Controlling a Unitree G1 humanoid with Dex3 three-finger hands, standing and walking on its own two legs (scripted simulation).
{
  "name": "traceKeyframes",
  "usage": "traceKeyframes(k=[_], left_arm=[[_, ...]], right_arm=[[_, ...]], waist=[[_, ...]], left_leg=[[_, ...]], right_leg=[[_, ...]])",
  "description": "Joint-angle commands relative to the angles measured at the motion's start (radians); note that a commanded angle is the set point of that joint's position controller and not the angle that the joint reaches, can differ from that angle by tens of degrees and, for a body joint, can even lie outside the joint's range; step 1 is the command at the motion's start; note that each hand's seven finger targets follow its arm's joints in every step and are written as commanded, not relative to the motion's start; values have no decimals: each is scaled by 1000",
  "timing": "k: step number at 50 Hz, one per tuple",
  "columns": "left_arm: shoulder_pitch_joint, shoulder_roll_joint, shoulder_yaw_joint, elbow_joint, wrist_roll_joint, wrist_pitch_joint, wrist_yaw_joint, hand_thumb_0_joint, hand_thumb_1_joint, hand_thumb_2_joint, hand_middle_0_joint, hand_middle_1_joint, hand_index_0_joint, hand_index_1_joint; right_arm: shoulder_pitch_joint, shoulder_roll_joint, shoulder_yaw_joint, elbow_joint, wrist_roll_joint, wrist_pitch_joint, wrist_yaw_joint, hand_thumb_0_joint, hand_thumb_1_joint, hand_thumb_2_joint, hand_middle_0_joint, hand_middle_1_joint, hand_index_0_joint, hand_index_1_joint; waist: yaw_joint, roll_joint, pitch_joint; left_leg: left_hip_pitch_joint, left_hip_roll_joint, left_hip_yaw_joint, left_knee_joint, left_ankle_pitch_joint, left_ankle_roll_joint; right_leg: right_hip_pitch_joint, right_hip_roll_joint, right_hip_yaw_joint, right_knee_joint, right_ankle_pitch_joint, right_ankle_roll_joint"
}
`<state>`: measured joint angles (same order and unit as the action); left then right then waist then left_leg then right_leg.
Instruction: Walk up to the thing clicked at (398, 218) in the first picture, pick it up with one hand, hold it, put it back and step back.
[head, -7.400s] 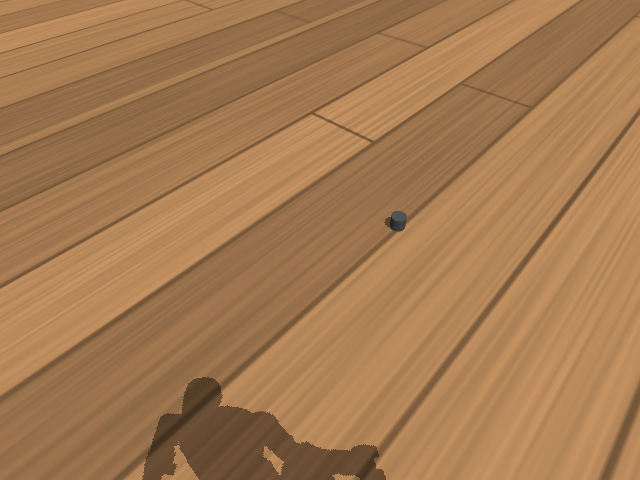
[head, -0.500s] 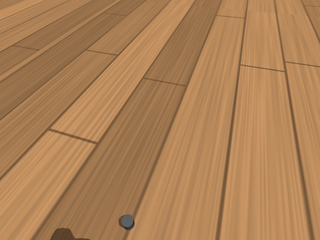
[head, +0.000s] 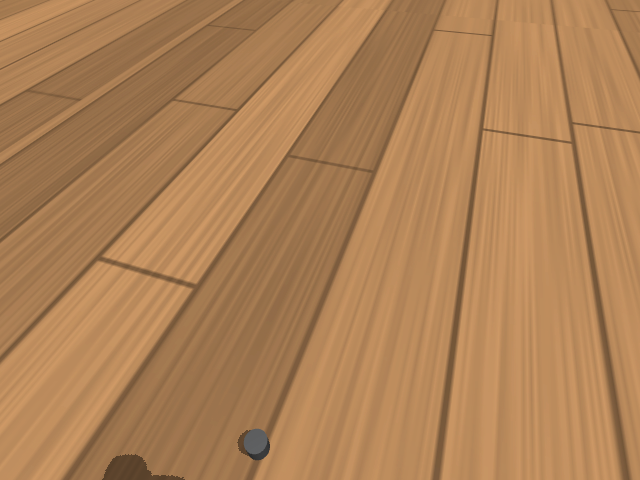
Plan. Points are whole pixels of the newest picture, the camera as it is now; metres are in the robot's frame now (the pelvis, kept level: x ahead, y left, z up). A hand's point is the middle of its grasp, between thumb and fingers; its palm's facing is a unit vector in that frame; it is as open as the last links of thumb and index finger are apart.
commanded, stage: stand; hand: left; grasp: from above
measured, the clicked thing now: (257, 444) +0.39 +0.22 -0.75
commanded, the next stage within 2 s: rise first in 0.82 s
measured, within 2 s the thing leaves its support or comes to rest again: neither
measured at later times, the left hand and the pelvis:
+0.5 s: hand out of the picture +0.07 +0.25 -0.16, palm faces -0.02 -0.94 -0.35, open 7.4 cm; pelvis +0.00 +0.00 +0.00, yaw +0 degrees
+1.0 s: hand out of the picture +0.09 +0.25 -0.16, palm faces +0.03 -0.94 -0.34, open 7.5 cm; pelvis +0.00 +0.00 +0.00, yaw +0 degrees
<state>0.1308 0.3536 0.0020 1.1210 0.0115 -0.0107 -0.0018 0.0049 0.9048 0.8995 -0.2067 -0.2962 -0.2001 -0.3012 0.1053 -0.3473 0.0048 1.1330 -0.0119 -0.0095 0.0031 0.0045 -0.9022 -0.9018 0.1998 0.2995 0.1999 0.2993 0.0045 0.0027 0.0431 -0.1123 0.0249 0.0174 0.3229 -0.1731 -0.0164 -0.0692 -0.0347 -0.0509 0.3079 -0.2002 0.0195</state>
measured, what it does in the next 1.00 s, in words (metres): stands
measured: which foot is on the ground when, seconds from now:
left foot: down 0.00-1.00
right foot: down 0.00-1.00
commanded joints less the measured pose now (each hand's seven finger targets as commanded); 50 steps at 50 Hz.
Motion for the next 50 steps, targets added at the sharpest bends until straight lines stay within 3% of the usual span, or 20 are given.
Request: traceKeyframes(k=[1,16,37,45,46,47,48,49,50], left_arm=[[-32,208,39,-58,2,-17,12,0,899,900,-200,-300,-200,-300],[-34,213,41,-59,3,-20,13,0,899,900,-200,-300,-200,-300],[-26,210,42,-58,3,-16,11,0,899,900,-200,-300,-200,-300],[-20,208,41,-58,3,-15,11,0,899,900,-200,-300,-200,-300],[-21,211,42,-59,3,-17,11,0,819,980,-206,-364,-176,-380],[-372,53,43,-410,-54,-109,24,0,739,923,-199,-444,-172,-460],[-494,91,55,-342,-54,-102,32,0,659,921,-190,-524,-166,-540],[-322,163,99,-192,-39,-68,36,0,579,919,-185,-604,-167,-620],[-265,188,122,-100,-18,-43,26,0,499,928,-190,-661,-172,-680]], right_arm=[[-40,-219,-44,-63,2,-17,-11,0,-900,-900,200,300,200,300],[-37,-215,-43,-68,2,-15,-11,0,-900,-900,200,300,200,300],[-26,-215,-40,-66,3,-17,-12,0,-900,-900,200,300,200,300],[-30,-218,-41,-69,4,-19,-12,0,-900,-900,200,300,200,300],[-33,-218,-42,-68,3,-20,-13,0,-887,-901,199,301,199,301],[-4,-55,0,-343,75,-68,-33,0,-937,-907,200,300,200,300],[49,-80,-5,-280,73,-65,-44,0,-915,-901,199,300,200,300],[90,-112,-24,-290,81,-52,-56,0,-899,-899,199,300,200,300],[105,-114,-36,-304,75,-44,-57,0,-896,-898,199,300,200,300]], waist=[[-4,4,-54],[-6,0,-69],[-5,-2,-51],[-1,3,-53],[-1,-4,-51],[-127,14,15],[-102,6,-25],[-75,-19,-15],[-62,-41,-45]], left_leg=[[20,114,-84,-47,160,28],[28,118,-81,-33,182,34],[20,114,-82,-46,149,32],[28,115,-84,-46,179,32],[31,117,-85,-45,181,31],[-88,-24,40,20,11,26],[-82,-28,31,36,-4,25],[-105,-21,30,46,-16,25],[-135,-28,30,86,-9,27]], right_leg=[[-23,-113,86,-56,138,-30],[-5,-118,91,-56,181,-29],[-15,-114,92,-57,147,-31],[-22,-111,87,-53,157,-27],[-26,-109,86,-51,153,-28],[-258,25,30,26,94,-21],[-216,26,17,39,72,-23],[-214,34,3,49,33,-29],[-233,36,1,75,23,-33]])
